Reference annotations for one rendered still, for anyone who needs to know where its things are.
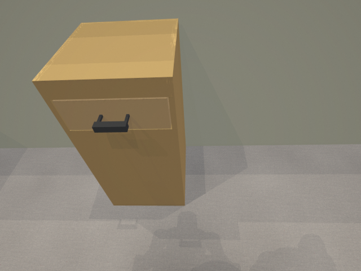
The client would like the drawer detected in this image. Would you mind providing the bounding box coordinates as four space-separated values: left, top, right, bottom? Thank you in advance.
53 97 171 130

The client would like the handle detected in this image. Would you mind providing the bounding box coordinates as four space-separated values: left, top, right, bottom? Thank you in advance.
92 114 130 133

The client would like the cabinet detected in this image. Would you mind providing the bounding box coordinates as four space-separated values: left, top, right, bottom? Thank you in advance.
32 19 186 206

